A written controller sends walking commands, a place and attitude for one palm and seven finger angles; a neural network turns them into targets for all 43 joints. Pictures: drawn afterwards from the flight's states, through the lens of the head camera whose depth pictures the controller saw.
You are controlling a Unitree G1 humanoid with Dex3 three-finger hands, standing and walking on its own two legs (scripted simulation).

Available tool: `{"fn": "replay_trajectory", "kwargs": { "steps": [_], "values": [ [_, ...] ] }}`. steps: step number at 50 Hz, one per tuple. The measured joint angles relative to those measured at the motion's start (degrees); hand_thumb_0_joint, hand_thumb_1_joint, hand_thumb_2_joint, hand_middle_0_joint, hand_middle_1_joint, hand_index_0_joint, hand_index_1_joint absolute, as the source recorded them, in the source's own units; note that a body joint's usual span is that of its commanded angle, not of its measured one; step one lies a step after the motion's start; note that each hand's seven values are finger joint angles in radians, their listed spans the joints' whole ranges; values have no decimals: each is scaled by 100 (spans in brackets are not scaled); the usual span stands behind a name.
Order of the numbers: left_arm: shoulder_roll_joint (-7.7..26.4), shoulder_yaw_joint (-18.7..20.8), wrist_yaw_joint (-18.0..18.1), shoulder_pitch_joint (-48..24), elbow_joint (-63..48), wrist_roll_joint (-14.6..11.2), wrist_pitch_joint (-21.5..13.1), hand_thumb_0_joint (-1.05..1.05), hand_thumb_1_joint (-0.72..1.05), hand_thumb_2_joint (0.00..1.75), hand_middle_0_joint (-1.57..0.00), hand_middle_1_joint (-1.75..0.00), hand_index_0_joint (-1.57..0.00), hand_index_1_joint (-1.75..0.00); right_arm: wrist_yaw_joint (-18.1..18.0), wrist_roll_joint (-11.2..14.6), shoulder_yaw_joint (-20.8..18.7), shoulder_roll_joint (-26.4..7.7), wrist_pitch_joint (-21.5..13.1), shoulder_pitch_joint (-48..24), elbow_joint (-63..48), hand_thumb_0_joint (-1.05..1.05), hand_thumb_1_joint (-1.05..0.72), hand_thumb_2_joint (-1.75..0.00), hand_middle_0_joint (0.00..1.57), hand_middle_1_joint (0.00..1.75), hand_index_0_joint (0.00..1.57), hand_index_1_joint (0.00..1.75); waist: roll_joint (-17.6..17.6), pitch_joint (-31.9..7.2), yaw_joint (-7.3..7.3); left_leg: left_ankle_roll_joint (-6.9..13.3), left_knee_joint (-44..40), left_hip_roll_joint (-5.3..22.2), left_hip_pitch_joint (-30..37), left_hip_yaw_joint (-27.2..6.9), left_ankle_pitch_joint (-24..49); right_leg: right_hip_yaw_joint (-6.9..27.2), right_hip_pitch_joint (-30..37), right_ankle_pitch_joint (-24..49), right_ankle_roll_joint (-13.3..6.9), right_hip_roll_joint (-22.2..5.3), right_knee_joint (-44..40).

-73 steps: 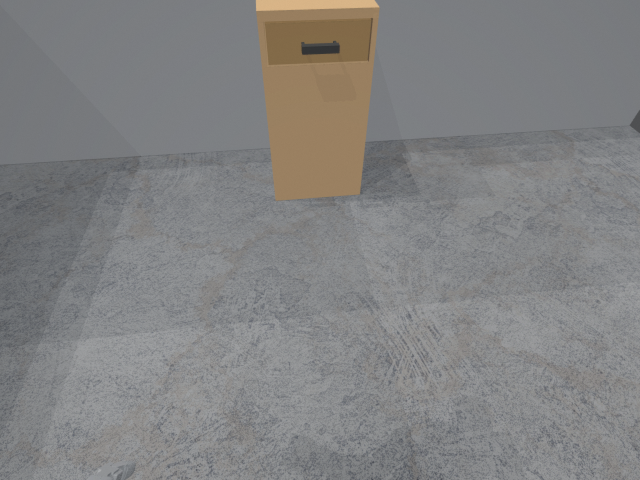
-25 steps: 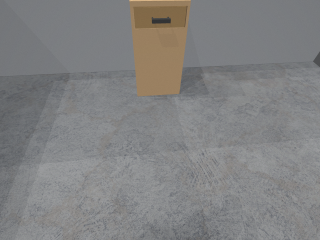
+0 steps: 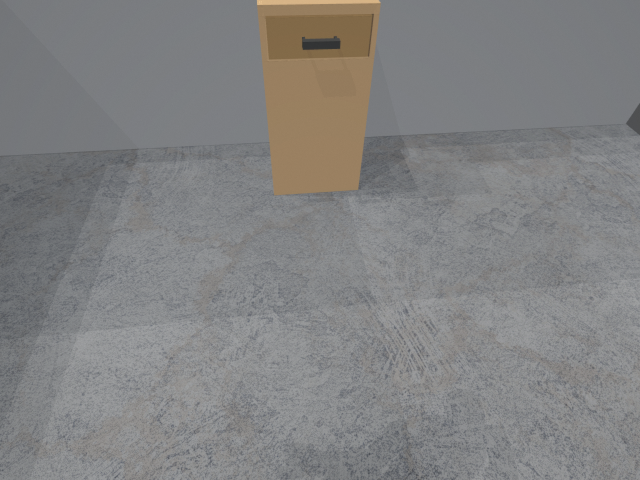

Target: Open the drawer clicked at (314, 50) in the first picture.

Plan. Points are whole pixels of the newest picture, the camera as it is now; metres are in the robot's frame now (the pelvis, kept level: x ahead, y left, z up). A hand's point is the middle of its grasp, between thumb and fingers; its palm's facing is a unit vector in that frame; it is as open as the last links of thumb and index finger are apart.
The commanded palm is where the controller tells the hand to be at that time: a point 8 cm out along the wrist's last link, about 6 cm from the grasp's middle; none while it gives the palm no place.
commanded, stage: walk to a spot facing it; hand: left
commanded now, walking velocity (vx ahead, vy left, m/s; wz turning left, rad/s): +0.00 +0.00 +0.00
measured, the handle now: (320, 41) +1.47 +0.08 -0.06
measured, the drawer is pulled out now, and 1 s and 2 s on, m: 0.00 0.00 0.00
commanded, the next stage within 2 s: turn to face it in 1.84 s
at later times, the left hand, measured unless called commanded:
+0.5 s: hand out of the picture +0.09 +0.15 -0.19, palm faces -0.10 -0.97 -0.23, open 7.3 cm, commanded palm none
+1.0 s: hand (240, 406) +0.27 +0.15 -0.21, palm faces -0.25 -0.96 -0.15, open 7.3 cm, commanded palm none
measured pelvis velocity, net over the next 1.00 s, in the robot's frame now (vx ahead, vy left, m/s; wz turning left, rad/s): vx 0.29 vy -0.03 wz -0.37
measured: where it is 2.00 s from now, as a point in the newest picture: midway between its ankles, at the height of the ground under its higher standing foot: (392, 355)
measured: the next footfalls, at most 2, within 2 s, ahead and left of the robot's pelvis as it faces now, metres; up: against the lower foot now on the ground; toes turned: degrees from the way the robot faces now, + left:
left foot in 0.92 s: +0.42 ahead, +0.01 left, +0.00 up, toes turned -11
right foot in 1.58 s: +0.56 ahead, -0.29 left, +0.00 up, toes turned -44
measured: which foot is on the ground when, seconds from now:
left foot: down 0.00-0.44, up 0.46-0.90, down 0.92-1.00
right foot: down 0.00-0.92, up 0.94-1.00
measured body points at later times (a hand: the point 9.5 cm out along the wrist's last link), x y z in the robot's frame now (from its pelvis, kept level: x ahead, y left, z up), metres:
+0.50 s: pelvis +0.07 -0.04 -0.02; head +0.08 -0.06 +0.42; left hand +0.10 +0.21 -0.17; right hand +0.02 -0.29 -0.18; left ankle +0.00 +0.11 -0.70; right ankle +0.04 -0.12 -0.75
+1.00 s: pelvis +0.29 -0.03 -0.03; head +0.31 -0.01 +0.42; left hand +0.29 +0.20 -0.19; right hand +0.33 -0.28 -0.15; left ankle +0.38 +0.02 -0.75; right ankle +0.09 -0.10 -0.66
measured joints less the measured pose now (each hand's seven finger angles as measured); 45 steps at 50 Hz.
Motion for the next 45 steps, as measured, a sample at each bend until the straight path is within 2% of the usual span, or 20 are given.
{"fn": "replay_trajectory", "kwargs": {
  "steps": [9,15,19,21,22,24,26,29,34,38,43,45],
  "values": [
    [-80,19,37,159,-1,3,69,0,91,90,-20,-30,-20,-30,-29,-37,2,70,55,60,0,1,-91,-90,20,30,20,30,14,-67,49,-25,139,56,-2,90,-130,87,-36,-80,-12,55,119],
    [-335,115,-118,777,-144,54,216,0,91,90,-20,-30,-20,-30,11,-82,-64,375,90,507,-179,1,-91,-90,20,30,20,30,-25,-249,105,-15,680,177,-97,408,-671,326,-411,-887,-137,163,999],
    [-551,190,-199,1090,-179,58,225,0,91,90,-20,-30,-20,-30,9,-81,-144,536,-18,808,-229,1,-91,-90,20,30,20,30,-22,-141,109,-104,788,311,88,740,-942,-84,-865,-1365,-116,26,1887],
    [-672,216,-233,1147,-218,61,168,0,91,90,-20,-30,-20,-30,-5,-88,-176,550,-43,956,-214,1,-90,-90,20,30,20,30,70,-37,71,-201,976,439,144,821,-1131,-320,-882,-1232,-117,-26,1666],
    [-723,225,-242,1162,-257,70,93,0,91,90,-20,-30,-20,-30,-8,-80,-191,539,-34,1039,-194,1,-90,-90,20,30,20,30,159,15,50,-181,1313,553,48,799,-1313,-434,-821,-771,-165,15,1523],
    [-795,243,-172,1191,-305,62,-99,0,91,90,-20,-30,-20,-30,-9,-62,-197,575,71,1140,-69,1,-91,-90,20,30,20,30,220,50,60,-113,2700,587,-499,554,-1709,-551,-782,-794,-309,110,1656],
    [-861,251,-77,1311,-324,33,-231,0,91,90,-20,-30,-20,-30,15,-61,-195,639,128,1149,39,1,-91,-90,20,30,20,30,164,34,145,-46,3816,493,-1037,409,-1510,-527,-539,-964,-409,187,1424],
    [-981,217,-3,1561,-251,41,-291,0,91,90,-20,-30,-20,-30,44,-86,-228,709,102,965,-21,1,-91,-90,20,30,20,30,52,4,204,-78,4484,471,-1735,443,-976,-334,-129,-783,-418,271,788],
    [-1230,140,25,1883,-5,65,-336,0,91,90,-20,-30,-20,-30,85,-82,-301,780,23,479,-406,1,-91,-90,20,30,20,30,45,4,123,-211,4254,575,-2622,433,-235,-16,451,-561,-411,341,-59],
    [-1321,132,77,1995,106,71,-368,0,91,90,-20,-30,-21,-30,128,-61,-310,862,4,167,-600,1,-91,-90,20,30,20,30,96,34,162,-212,3609,623,-2907,436,146,146,878,-644,-336,361,-402],
    [-1262,171,142,2033,159,81,-370,0,91,90,-20,-30,-21,-30,174,-38,-252,1011,-46,-120,-716,1,-91,-90,20,30,20,30,42,89,310,-47,2215,476,-2524,591,189,305,1355,-1029,-184,290,-487],
    [-1208,205,149,2077,193,70,-362,0,91,90,-20,-30,-21,-30,156,-51,-212,1079,-153,-155,-776,1,-91,-90,20,30,20,30,-37,89,307,72,1597,313,-2078,672,241,378,1364,-1398,-120,223,-48]
  ]
}}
